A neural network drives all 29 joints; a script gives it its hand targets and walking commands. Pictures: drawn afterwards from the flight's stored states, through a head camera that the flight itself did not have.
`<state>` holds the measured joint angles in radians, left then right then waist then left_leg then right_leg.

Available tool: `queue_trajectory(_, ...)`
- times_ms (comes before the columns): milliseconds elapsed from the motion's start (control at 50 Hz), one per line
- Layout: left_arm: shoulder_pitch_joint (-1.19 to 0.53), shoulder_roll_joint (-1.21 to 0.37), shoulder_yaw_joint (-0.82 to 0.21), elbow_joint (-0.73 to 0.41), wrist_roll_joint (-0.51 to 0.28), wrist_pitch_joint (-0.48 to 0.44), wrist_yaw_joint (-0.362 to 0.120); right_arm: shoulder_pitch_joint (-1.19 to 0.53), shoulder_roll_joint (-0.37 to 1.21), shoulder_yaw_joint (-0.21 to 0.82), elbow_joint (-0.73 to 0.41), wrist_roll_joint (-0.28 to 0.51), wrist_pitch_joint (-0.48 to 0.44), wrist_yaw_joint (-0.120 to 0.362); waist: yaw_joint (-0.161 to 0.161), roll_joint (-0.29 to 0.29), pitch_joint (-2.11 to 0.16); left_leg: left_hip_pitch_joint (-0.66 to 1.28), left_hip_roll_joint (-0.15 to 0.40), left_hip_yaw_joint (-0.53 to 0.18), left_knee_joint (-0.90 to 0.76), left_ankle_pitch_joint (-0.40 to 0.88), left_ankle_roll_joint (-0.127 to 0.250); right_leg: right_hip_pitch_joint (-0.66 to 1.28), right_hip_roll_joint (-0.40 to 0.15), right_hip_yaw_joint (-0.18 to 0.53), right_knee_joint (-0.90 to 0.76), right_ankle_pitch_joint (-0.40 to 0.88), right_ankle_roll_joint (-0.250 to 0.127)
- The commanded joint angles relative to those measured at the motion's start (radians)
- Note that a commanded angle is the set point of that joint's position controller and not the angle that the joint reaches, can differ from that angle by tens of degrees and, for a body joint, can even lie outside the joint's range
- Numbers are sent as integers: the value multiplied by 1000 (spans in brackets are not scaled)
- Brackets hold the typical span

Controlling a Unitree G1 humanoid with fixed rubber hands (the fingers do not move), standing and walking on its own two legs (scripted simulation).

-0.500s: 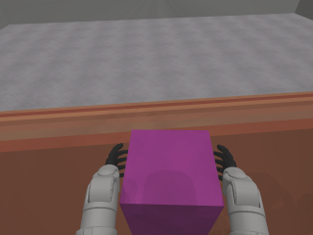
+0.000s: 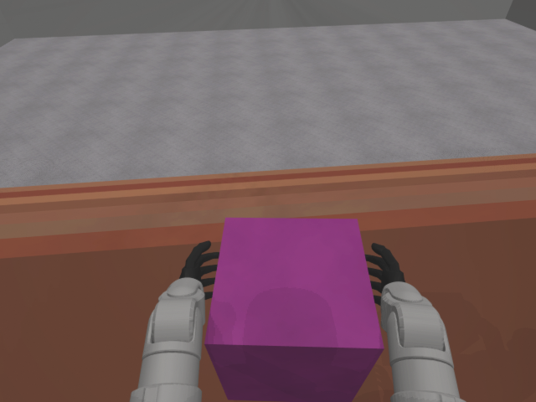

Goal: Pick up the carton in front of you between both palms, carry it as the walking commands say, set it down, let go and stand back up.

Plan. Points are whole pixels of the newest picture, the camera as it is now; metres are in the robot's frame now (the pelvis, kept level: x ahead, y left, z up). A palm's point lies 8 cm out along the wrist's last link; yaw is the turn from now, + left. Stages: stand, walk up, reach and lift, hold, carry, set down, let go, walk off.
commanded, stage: hold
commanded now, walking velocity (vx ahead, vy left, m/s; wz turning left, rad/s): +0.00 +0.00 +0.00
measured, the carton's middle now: (289, 313) +0.29 +0.00 -0.02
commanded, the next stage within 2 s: carry in 0.32 s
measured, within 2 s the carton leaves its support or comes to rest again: neither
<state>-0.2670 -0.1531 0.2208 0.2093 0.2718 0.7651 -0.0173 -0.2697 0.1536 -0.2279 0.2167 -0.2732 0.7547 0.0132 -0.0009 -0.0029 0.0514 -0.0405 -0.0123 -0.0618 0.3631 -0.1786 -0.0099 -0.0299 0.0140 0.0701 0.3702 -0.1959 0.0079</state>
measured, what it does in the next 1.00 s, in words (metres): walks ahead: left foot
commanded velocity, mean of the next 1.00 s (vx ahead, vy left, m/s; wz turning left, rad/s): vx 0.36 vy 0.00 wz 0.00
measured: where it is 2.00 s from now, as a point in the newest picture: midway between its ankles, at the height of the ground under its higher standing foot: (299, 283)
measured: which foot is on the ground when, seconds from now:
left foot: down 0.00-0.56, up 0.58-0.76, down 0.78-1.00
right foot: down 0.00-0.80, up 0.82-1.00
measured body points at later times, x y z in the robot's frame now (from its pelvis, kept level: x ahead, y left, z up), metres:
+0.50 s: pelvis +0.02 -0.01 -0.01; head -0.02 -0.01 +0.44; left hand +0.32 +0.14 +0.06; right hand +0.32 -0.16 +0.06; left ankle +0.03 +0.13 -0.75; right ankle +0.01 -0.13 -0.74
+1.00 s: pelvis +0.24 -0.01 +0.00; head +0.22 -0.01 +0.45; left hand +0.50 +0.13 +0.09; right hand +0.47 -0.18 +0.08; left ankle +0.17 +0.08 -0.75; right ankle +0.26 -0.14 -0.69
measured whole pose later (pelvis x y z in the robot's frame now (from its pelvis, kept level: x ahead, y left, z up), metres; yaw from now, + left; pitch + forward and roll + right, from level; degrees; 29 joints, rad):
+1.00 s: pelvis +0.24 -0.01 +0.00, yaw -3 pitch +6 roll +0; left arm 0.01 -0.13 0.07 -0.48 0.01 1.22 0.14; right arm 0.02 0.13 -0.05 -0.49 -0.02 1.21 -0.16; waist -0.03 0.01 -0.18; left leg -0.14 0.03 0.22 0.30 -0.26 0.04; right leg -0.58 -0.10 -0.11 0.88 -0.26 0.01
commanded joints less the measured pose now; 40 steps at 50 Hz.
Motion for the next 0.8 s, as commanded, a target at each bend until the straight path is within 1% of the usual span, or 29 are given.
queue_trajectory(0, -458, -888, -538, -59, -245, -31, -206, -457, 883, 540, -53, 247, -24, 215, 0, 3, -240, 75, -76, -5, -48, 150, 3, 9, 77, 0, -62, 150, -2)
queue_trajectory(140, -428, -877, -550, -88, -252, -28, -203, -423, 875, 551, -82, 254, -21, 209, 1, 2, -239, 79, -79, -6, -49, 177, 4, 19, 80, 4, -63, 180, 0)
queue_trajectory(280, -420, -871, -555, -100, -253, -28, -201, -416, 870, 558, -95, 257, -20, 205, 2, 1, -233, 73, -80, -7, -49, 166, 5, 17, 80, 5, -63, 172, 0)
queue_trajectory(300, -479, -882, -569, -93, -270, -20, -203, -468, 886, 573, -96, 271, -14, 207, 1, 3, -277, -41, 117, 24, 25, 20, 11, -102, -106, -9, 7, 23, -16)
queue_trajectory(320, -471, -883, -573, -98, -279, -17, -204, -460, 891, 579, -102, 279, -10, 208, 4, 19, -282, -73, 107, -12, -11, -227, 12, -146, -95, 21, -21, -207, -23)
queue_trajectory(340, -482, -890, -598, -124, -296, -15, -203, -466, 893, 594, -126, 291, -7, 207, 2, 17, -251, -136, 99, -27, -33, -438, 18, -209, -81, 23, -27, -413, -25)
queue_trajectory(360, -505, -896, -620, -154, -309, -10, -200, -482, 900, 614, -152, 305, -1, 203, 0, 18, -227, -168, 105, -40, -39, -543, 24, -263, -71, 22, -16, -504, -27)
queue_trajectory(380, -517, -901, -635, -175, -317, -3, -196, -495, 903, 633, -175, 316, 7, 198, -2, 31, -224, -168, 119, -54, -33, -517, 34, -291, -69, 7, 16, -463, -26)
queue_trajectory(420, -511, -907, -674, -221, -341, 21, -183, -480, 907, 667, -218, 333, 33, 181, -4, 76, -304, -136, 158, -100, -53, -399, 61, -283, -44, -56, 128, -264, -18)
queue_trajectory(440, -504, -908, -703, -253, -358, 40, -176, -454, 906, 690, -246, 344, 50, 169, -8, 106, -344, -121, 185, -141, -78, -392, 82, -277, -27, -95, 186, -202, -13)
queue_trajectory(460, -495, -905, -728, -289, -374, 61, -169, -436, 901, 710, -280, 353, 71, 157, -9, 129, -350, -123, 210, -173, -97, -434, 103, -287, -10, -129, 184, -214, -13)
queue_trajectory(480, -491, -899, -746, -318, -389, 84, -162, -433, 894, 726, -319, 362, 95, 144, -7, 135, -333, -165, 219, -174, -100, -492, 114, -268, -7, -147, 141, -241, -15)
queue_trajectory(500, -484, -898, -766, -352, -405, 108, -152, -435, 885, 742, -360, 372, 121, 133, -4, 129, -316, -224, 207, -142, -75, -514, 107, -226, -19, -139, 89, -258, -16)
queue_trajectory(520, -469, -887, -774, -383, -414, 132, -140, -428, 875, 759, -397, 383, 148, 123, 1, 70, -296, -294, 162, -62, 1, -465, 79, -168, -59, -81, 20, -280, -25)
queue_trajectory(540, -428, -869, -771, -402, -414, 157, -124, -415, 861, 773, -431, 394, 176, 112, 13, -69, -286, -400, 99, 49, 177, -369, 40, -94, -169, 85, -69, -344, -62)
queue_trajectory(560, -372, -845, -760, -421, -410, 183, -106, -396, 849, 788, -460, 407, 204, 100, 25, -230, -276, -577, 35, 149, 387, -291, 5, 28, -300, 310, -153, -337, -126)
queue_trajectory(580, -331, -826, -751, -452, -403, 206, -86, -403, 831, 803, -502, 424, 229, 91, 28, -272, -233, -724, 35, 168, 404, -354, 3, 104, -365, 416, -162, -171, -195)
queue_trajectory(600, -303, -815, -751, -494, -403, 232, -67, -393, 826, 820, -530, 447, 255, 80, 33, -205, -234, -757, 54, 150, 415, -370, 10, 141, -364, 391, -131, 1, -219)
queue_trajectory(620, -279, -804, -753, -540, -408, 256, -49, -364, 821, 831, -558, 466, 276, 68, 34, -156, -272, -742, 59, 157, 395, -360, 11, 171, -353, 324, -98, 122, -211)
queue_trajectory(640, -266, -802, -760, -589, -420, 277, -34, -325, 820, 835, -584, 481, 295, 56, 33, -134, -310, -688, 48, 182, 346, -311, 8, 169, -327, 249, -84, 186, -189)
queue_trajectory(660, -252, -801, -774, -637, -433, 297, -22, -283, 819, 838, -616, 488, 313, 42, 31, -144, -334, -624, 29, 211, 293, -253, 3, 153, -299, 180, -76, 227, -168)
queue_trajectory(680, -234, -800, -786, -678, -446, 317, -12, -245, 818, 836, -647, 490, 330, 29, 30, -163, -348, -557, 12, 235, 239, -207, -3, 128, -276, 123, -71, 229, -152)
queue_trajectory(700, -211, -798, -796, -713, -459, 335, -4, -209, 816, 829, -676, 488, 346, 16, 28, -172, -355, -479, -1, 258, 176, -161, -5, 86, -258, 77, -61, 185, -140)
queue_trajectory(720, -188, -794, -804, -740, -472, 352, 3, -169, 815, 818, -697, 484, 361, 3, 17, -155, -361, -340, -14, 287, 76, -81, -3, 0, -231, 14, -24, 120, -120)
queue_trajectory(740, -152, -786, -808, -763, -481, 367, 10, -137, 808, 801, -718, 478, 375, -10, 12, -115, -386, -122, -17, 302, -1, -7, 5, -133, -200, -57, 54, 99, -93)
queue_trajectory(760, -136, -769, -810, -788, -490, 381, 17, -91, 796, 781, -730, 467, 388, -22, 1, -63, -426, 125, 44, 243, -6, -20, 27, -312, -177, -108, 163, 65, -64)
queue_trajectory(780, -135, -758, -809, -812, -501, 399, 22, -49, 772, 760, -744, 449, 401, -36, -15, 135, -453, 289, 266, -86, -117, -262, 88, -523, -115, -187, 424, -121, -17)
